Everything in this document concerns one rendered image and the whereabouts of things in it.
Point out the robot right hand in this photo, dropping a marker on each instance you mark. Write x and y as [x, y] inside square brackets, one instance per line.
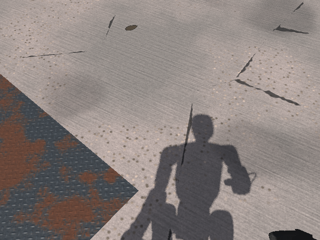
[296, 234]

